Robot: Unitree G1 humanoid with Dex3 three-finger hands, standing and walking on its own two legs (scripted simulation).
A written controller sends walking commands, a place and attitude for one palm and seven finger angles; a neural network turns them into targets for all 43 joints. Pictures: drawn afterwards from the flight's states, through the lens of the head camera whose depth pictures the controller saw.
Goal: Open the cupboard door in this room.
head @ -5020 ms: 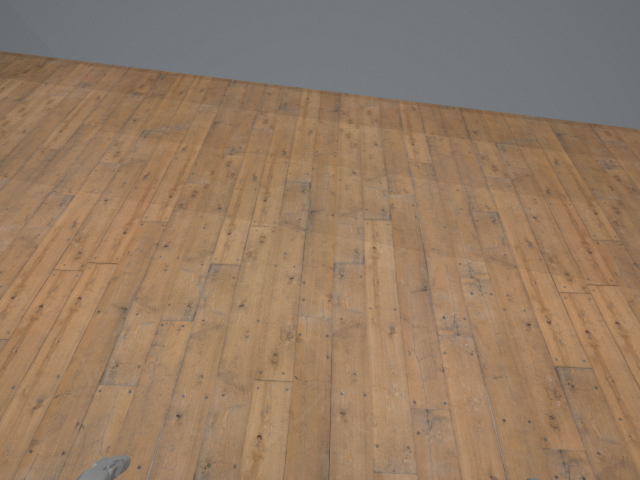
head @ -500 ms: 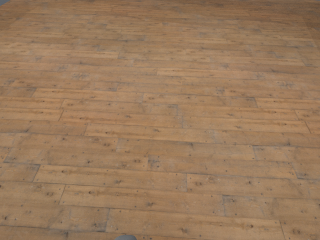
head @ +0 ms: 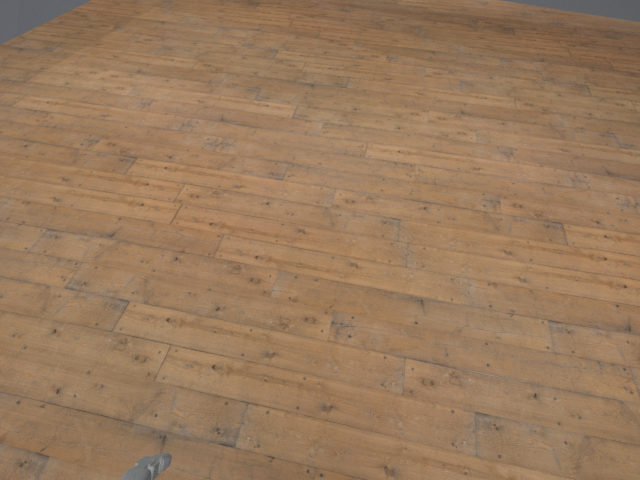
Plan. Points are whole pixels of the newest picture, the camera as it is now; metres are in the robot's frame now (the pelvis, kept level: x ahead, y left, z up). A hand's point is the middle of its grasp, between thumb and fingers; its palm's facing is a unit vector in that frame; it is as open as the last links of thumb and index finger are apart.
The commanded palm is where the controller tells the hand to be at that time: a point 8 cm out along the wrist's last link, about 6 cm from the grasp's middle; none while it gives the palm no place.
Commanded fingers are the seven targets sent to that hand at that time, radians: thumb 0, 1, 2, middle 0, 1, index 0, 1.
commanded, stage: turn or walk to find it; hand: left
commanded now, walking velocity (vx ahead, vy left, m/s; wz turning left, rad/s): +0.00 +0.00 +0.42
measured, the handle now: out of the picture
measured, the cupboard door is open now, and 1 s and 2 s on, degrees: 0 0 0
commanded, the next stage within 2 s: none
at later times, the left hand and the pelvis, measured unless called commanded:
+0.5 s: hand out of the picture -0.05 +0.19 -0.17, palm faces +0.28 -0.93 -0.24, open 7.4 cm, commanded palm none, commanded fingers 0.00 0.90 0.90 -0.20 -0.30 -0.20 -0.30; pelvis -0.03 -0.01 -0.01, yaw +15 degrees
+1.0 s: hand out of the picture -0.03 +0.22 -0.15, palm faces +0.44 -0.86 -0.26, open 7.4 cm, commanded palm none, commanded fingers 0.00 0.90 0.90 -0.20 -0.30 -0.20 -0.30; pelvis -0.05 -0.01 -0.01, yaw +26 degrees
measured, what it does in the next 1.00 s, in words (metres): steps on the spot, turning left: right foot, then left foot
